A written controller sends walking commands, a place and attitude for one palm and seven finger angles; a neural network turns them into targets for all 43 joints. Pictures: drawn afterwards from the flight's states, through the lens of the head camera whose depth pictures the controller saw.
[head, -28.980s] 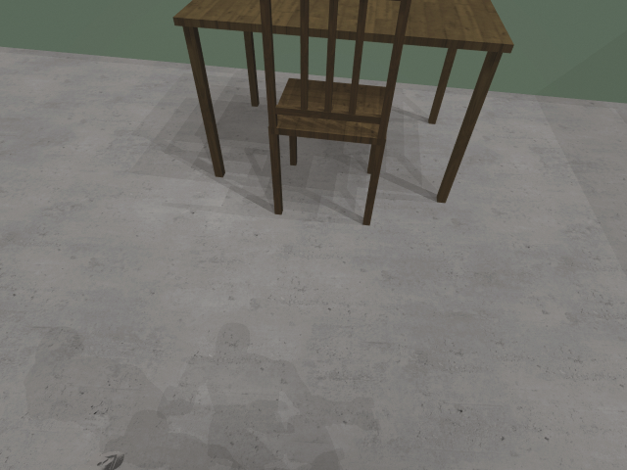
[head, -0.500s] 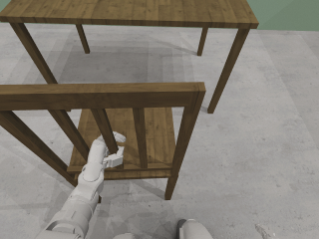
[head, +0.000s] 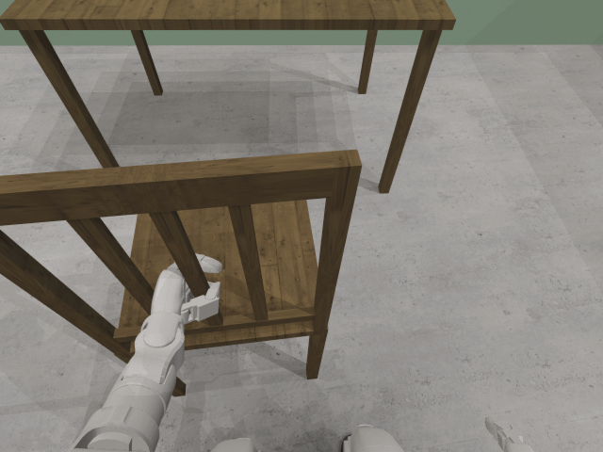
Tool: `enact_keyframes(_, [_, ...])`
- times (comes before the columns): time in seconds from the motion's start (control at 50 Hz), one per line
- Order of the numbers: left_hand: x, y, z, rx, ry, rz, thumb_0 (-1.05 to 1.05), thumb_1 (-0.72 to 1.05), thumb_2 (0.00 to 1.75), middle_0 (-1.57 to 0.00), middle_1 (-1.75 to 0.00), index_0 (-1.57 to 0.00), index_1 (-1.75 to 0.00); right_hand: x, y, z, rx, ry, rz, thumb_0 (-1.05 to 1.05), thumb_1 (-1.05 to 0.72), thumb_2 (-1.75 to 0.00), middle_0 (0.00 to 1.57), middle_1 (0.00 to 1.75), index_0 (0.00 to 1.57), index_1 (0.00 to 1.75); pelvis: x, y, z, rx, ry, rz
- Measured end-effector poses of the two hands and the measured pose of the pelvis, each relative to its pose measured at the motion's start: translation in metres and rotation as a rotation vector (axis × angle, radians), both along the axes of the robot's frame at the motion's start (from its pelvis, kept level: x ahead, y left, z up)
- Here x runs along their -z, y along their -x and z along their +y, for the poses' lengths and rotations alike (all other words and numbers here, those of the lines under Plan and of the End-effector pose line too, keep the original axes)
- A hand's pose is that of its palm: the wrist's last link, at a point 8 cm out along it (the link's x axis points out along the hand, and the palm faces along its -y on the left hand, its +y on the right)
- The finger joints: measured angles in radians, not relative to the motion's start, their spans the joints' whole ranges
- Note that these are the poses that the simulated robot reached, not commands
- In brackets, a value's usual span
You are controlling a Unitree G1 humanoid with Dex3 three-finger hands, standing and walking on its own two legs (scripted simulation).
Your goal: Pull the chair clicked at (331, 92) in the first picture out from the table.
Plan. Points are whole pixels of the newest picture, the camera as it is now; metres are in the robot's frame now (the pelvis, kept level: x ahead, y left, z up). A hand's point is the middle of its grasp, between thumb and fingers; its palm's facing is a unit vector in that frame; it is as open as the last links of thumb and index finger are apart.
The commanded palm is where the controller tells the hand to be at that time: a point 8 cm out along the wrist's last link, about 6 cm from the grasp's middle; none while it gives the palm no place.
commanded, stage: stop walking, hand still on the chair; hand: left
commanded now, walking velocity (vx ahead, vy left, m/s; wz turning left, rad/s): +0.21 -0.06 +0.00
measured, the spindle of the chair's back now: (195, 278) +0.35 +0.16 -0.03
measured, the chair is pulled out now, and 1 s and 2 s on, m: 0.56 0.63 0.63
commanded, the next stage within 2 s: open the thumb and straighten the fingers in 0.74 s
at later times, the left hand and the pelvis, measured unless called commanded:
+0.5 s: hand (200, 341) +0.27 +0.15 -0.05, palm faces +0.05 -0.98 -0.17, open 5.6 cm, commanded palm +0.24 +0.20 -0.04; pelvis +0.02 +0.00 +0.01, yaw -1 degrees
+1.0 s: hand (201, 336) +0.27 +0.15 -0.05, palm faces +0.08 -0.99 -0.14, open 6.1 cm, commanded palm +0.24 +0.19 -0.03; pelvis +0.04 -0.02 +0.00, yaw +1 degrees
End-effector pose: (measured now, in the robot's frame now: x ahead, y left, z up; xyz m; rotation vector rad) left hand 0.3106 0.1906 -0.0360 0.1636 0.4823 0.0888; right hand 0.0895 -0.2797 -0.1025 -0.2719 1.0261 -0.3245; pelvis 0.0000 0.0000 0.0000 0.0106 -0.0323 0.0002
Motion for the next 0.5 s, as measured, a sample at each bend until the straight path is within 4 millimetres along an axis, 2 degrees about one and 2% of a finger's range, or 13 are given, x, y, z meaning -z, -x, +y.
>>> enact_keyframes(0.08, [-0.001,0.021,0.0,0.01,0.013,0.021,0.06,0.66,0.75,-0.3,-1.26,-0.5,-1.45,-0.009,0.011,0.006,-0.004,-0.002,-0.015,0.01,-0.9,-0.9,0.2,0.3,0.2,0.3,-0.005,0.007,0.003,0.001,0.024,-0.01])
enact_keyframes(0.2, [-0.002,0.048,0.002,0.006,0.016,0.029,0.07,0.66,0.76,-0.29,-1.26,-0.5,-1.45,-0.004,0.013,0.029,-0.039,-0.072,-0.021,0.01,-0.9,-0.9,0.2,0.3,0.2,0.3,-0.008,0.006,0.0,0.002,0.032,-0.032])
enact_keyframes(0.34, [-0.002,0.063,0.005,-0.005,0.012,0.033,0.07,0.65,0.78,-0.31,-1.24,-0.5,-1.45,-0.003,-0.004,0.048,-0.053,-0.122,-0.075,0.01,-0.9,-0.9,0.2,0.3,0.21,0.3,-0.01,-0.002,0.0,0.018,0.017,-0.029])
enact_keyframes(0.5, [-0.002,0.065,0.005,-0.014,0.006,0.035,0.07,0.64,0.8,-0.32,-1.23,-0.5,-1.45,-0.009,-0.031,0.044,-0.069,-0.113,-0.107,0.01,-0.9,-0.9,0.2,0.3,0.21,0.3,-0.014,-0.017,0.0,0.021,0.013,-0.007])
